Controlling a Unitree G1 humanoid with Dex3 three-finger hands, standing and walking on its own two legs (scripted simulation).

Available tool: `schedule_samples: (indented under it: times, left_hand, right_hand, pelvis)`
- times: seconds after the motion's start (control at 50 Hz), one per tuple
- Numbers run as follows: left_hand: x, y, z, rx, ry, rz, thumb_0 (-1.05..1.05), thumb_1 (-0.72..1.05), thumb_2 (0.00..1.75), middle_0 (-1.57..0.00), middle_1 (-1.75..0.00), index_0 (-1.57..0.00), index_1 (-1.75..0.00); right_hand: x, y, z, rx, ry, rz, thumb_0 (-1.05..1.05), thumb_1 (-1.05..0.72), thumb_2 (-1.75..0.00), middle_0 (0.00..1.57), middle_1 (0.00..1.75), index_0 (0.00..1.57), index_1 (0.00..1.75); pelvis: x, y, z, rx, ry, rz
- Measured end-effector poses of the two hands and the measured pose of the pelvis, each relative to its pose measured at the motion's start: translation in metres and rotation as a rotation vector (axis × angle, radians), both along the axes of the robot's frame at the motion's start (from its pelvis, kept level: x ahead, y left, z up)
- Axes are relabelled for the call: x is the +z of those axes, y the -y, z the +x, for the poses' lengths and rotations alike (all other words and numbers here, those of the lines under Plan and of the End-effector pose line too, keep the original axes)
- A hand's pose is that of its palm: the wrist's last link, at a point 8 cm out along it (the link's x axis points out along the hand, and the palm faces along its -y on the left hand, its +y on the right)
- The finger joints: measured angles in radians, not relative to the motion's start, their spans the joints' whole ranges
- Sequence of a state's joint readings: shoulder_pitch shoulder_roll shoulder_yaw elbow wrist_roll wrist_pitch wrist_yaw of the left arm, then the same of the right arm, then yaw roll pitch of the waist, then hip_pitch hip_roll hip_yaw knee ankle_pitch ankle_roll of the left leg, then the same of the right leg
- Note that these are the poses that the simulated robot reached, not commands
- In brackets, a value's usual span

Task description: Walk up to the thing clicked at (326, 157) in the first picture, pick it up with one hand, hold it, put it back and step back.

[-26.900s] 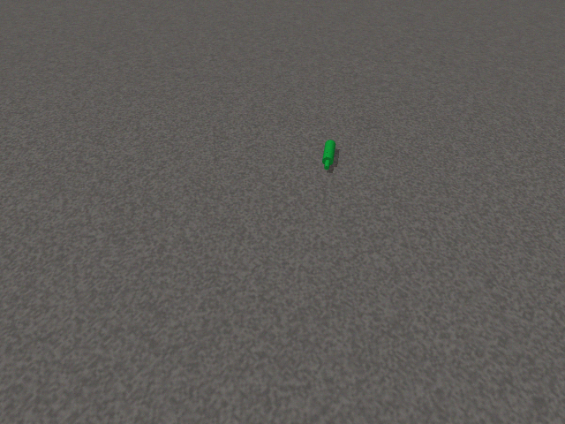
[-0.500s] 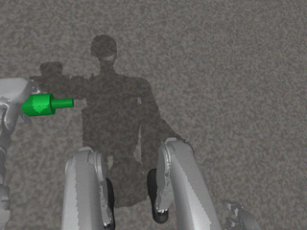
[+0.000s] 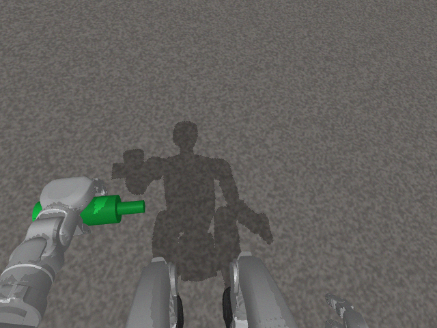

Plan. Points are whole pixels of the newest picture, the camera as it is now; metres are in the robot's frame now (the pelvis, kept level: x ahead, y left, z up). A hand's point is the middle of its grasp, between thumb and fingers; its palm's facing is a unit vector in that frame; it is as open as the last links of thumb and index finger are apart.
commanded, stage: lift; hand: left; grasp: from above
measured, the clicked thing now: (93, 210) +0.37 +0.23 -0.13
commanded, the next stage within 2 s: hold in 0.64 s
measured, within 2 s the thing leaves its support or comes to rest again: neither
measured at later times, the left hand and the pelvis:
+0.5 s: hand (68, 191) +0.35 +0.23 +0.02, palm faces -0.47 -0.08 -0.88, open 8.8 cm; pelvis +0.04 +0.00 +0.12, yaw +0 degrees
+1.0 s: hand (61, 164) +0.37 +0.22 +0.07, palm faces -0.47 -0.07 -0.88, open 8.7 cm; pelvis +0.08 +0.00 +0.16, yaw +1 degrees
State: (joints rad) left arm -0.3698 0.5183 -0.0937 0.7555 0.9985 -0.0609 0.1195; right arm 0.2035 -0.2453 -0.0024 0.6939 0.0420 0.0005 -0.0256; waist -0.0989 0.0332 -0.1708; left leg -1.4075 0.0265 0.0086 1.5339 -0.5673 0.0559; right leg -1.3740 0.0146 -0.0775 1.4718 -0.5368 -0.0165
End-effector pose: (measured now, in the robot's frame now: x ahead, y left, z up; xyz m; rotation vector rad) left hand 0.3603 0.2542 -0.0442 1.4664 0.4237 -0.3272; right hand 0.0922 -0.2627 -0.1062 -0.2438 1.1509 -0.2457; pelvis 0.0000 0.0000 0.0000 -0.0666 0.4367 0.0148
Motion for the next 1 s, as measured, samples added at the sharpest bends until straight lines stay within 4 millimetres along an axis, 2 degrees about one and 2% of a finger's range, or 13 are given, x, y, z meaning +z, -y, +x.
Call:
schedule_samples:
  times: [0.2, 0.42, 0.7, 1.0]
  left_hand:
    - [0.064, 0.006, -0.006, 0.018, -0.019, 0.031, 0.0, 0.14, 0.45, -0.8, -0.44, -0.81, -0.43]
    - [0.107, 0.021, -0.002, 0.016, -0.018, 0.018, 0.0, 0.15, 0.48, -0.77, -0.46, -0.79, -0.45]
    - [0.148, 0.027, 0.011, 0.044, -0.009, 0.022, 0.0, 0.16, 0.46, -0.78, -0.43, -0.79, -0.43]
    - [0.174, 0.033, 0.02, 0.018, -0.009, 0.024, 0.0, 0.18, 0.39, -0.8, -0.39, -0.81, -0.39]
  right_hand:
    - [0.064, 0.001, -0.004, -0.045, 0.034, -0.009, 0.0, -0.9, -0.89, 0.2, 0.3, 0.2, 0.3]
    - [0.104, 0.001, 0.006, -0.048, 0.026, 0.004, 0.0, -0.9, -0.89, 0.2, 0.3, 0.2, 0.3]
    - [0.134, 0.003, 0.042, -0.04, 0.057, 0.029, 0.0, -0.89, -0.89, 0.2, 0.3, 0.2, 0.3]
    - [0.153, 0.012, 0.069, -0.042, 0.089, 0.029, 0.0, -0.9, -0.89, 0.2, 0.3, 0.2, 0.3]
  pelvis:
    - [0.063, -0.003, 0.016, -0.001, 0.104, 0.012]
    - [0.106, -0.003, 0.036, -0.008, 0.171, 0.029]
    - [0.14, 0.002, 0.061, -0.004, 0.234, 0.043]
    - [0.156, 0.005, 0.079, -0.005, 0.277, 0.052]
